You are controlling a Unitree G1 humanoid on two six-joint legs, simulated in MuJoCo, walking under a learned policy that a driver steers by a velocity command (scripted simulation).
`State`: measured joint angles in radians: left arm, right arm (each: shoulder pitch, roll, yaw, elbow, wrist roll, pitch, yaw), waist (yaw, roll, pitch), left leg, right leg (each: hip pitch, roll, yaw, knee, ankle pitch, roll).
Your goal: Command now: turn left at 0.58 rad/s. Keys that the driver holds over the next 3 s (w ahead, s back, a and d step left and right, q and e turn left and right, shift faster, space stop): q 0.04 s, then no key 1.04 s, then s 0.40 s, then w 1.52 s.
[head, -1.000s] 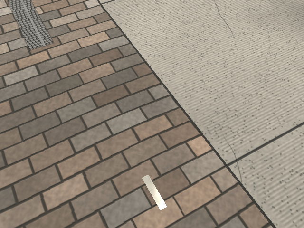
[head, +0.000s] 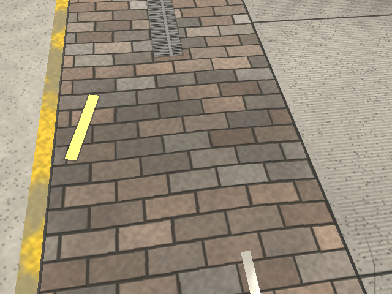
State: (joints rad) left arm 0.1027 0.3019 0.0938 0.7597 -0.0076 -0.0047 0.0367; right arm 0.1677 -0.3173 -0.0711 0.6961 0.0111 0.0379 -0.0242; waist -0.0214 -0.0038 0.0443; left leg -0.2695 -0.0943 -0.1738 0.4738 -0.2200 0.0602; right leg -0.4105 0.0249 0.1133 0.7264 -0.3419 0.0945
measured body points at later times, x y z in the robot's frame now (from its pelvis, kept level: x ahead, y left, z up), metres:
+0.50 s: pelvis +0.00 -0.01 +0.00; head +0.02 +0.00 +0.44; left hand +0.09 +0.26 -0.13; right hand +0.16 -0.26 -0.11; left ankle -0.03 +0.11 -0.74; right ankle +0.03 -0.15 -0.74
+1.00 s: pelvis +0.00 +0.01 +0.00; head +0.01 +0.01 +0.45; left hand +0.03 +0.30 -0.14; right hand +0.13 -0.24 -0.13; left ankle -0.03 +0.11 -0.74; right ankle +0.03 -0.15 -0.74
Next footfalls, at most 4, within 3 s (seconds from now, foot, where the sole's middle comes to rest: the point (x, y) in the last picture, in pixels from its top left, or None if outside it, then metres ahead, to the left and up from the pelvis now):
0.10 right None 0.07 -0.14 -0.78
0.42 left None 0.01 0.12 -0.78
1.90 left None -0.09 0.07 -0.78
2.30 right None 0.26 -0.17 -0.78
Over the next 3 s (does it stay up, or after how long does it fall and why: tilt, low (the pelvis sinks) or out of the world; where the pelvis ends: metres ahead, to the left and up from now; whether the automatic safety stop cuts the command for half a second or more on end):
stays up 0.47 0.00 -0.01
